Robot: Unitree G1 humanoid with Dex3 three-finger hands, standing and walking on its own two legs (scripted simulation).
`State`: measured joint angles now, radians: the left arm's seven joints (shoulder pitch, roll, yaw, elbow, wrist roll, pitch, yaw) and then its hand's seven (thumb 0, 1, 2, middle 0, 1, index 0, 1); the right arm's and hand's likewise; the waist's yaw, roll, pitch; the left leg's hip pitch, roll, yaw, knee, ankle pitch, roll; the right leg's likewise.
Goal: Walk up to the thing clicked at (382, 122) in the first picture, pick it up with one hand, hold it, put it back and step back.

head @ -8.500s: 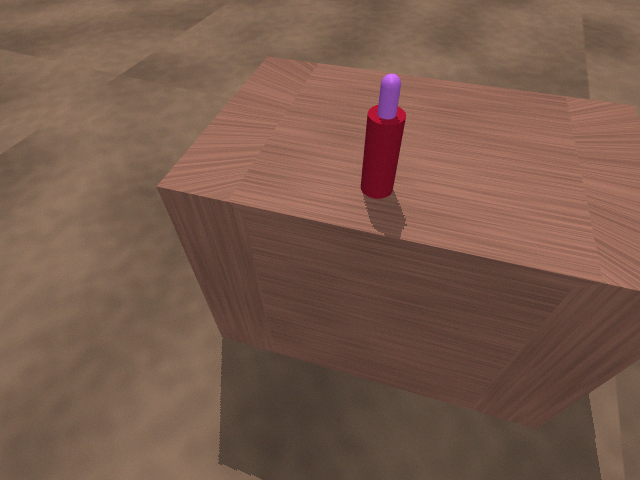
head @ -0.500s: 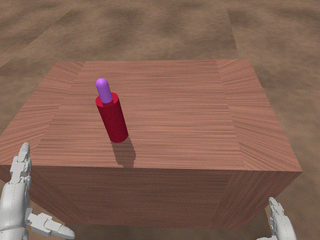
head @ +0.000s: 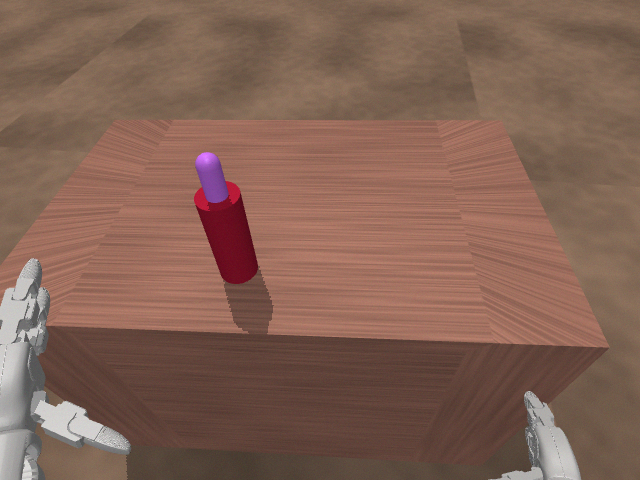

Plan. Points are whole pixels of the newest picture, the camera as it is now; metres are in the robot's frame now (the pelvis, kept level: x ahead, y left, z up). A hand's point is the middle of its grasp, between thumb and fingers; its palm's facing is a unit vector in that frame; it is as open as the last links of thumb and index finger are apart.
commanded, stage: go down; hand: left
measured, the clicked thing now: (224, 220) +0.47 +0.18 +0.05
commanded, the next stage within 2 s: none
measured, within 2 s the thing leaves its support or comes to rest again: neither
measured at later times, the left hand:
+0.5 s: hand (77, 292) +0.30 +0.31 +0.10, palm faces +0.13 -0.99 -0.08, open 17.6 cm
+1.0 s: hand (58, 262) +0.33 +0.34 +0.12, palm faces +0.09 -1.00 +0.01, open 17.7 cm
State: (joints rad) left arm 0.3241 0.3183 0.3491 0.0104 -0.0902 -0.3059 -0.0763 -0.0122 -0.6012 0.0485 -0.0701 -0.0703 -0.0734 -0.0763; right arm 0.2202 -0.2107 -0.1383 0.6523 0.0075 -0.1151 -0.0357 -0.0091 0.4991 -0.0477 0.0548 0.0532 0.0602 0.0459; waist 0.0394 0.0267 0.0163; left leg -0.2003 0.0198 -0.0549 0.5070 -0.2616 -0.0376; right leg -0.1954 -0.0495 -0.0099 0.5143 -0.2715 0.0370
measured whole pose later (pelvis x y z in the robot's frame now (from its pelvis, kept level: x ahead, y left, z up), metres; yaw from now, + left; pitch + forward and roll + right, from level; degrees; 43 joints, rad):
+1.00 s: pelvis +0.00 +0.01 +0.00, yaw -1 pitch +3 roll -1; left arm -0.34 0.62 0.57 0.77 -0.28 -0.10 -0.60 -0.01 -0.60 0.07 -0.04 -0.04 -0.05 -0.04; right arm 0.23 -0.22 0.03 0.65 0.01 -0.20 -0.13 -0.01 0.52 -0.05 0.05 0.05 0.06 0.05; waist -0.02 -0.01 -0.06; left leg -0.34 0.02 -0.05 0.55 -0.27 -0.03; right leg -0.32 -0.04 0.00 0.52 -0.26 0.04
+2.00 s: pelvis +0.01 +0.01 -0.02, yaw -1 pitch +11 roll -1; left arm -0.52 0.79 0.63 1.00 -0.24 -0.15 -0.65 -0.01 -0.58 0.07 -0.05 -0.05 -0.06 -0.05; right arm 0.23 -0.23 0.05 0.61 0.00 -0.23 -0.15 -0.01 0.52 -0.05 0.05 0.05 0.06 0.05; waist -0.07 -0.02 -0.11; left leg -0.56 0.03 -0.05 0.72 -0.36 -0.03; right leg -0.52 -0.03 0.00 0.66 -0.33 0.05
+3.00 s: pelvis +0.00 +0.01 -0.03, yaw -1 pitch +11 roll -2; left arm -0.55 0.78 0.60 1.01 -0.23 -0.14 -0.63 -0.01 -0.58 0.05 -0.06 -0.05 -0.06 -0.06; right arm 0.26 -0.25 0.04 0.53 0.00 -0.22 -0.14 -0.01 0.53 -0.05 0.05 0.05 0.06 0.05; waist -0.07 -0.02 -0.12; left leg -0.63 0.03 -0.05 0.81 -0.38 -0.02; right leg -0.60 -0.03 0.00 0.75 -0.35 0.05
